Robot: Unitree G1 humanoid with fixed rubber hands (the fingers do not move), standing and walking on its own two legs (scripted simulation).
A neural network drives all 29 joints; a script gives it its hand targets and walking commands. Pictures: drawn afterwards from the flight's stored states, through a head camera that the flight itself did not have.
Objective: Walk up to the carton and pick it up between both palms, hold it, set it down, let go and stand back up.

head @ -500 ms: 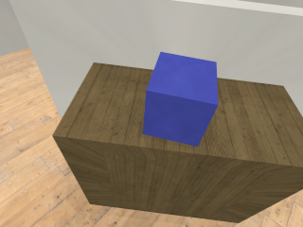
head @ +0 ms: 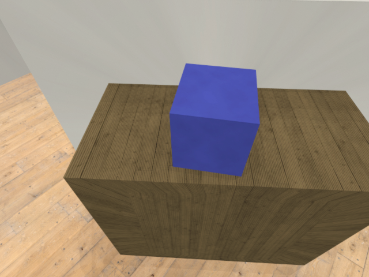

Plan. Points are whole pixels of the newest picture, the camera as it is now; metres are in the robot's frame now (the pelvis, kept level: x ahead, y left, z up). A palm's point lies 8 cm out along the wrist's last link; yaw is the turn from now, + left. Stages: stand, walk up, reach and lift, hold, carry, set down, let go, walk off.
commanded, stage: walk up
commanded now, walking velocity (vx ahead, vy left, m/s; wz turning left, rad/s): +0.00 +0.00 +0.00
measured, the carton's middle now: (213, 119) +0.51 -0.06 +0.05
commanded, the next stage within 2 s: none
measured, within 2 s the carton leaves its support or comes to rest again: neither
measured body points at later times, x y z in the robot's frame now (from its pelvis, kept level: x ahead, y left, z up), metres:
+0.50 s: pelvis +0.00 +0.00 +0.00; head +0.00 +0.00 +0.45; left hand -0.05 +0.20 -0.16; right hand -0.03 -0.20 -0.16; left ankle +0.01 +0.09 -0.74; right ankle -0.03 -0.10 -0.74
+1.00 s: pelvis +0.04 -0.12 +0.00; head +0.05 -0.15 +0.45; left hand +0.11 +0.10 -0.14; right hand -0.03 -0.33 -0.18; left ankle +0.01 +0.03 -0.70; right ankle +0.07 -0.22 -0.74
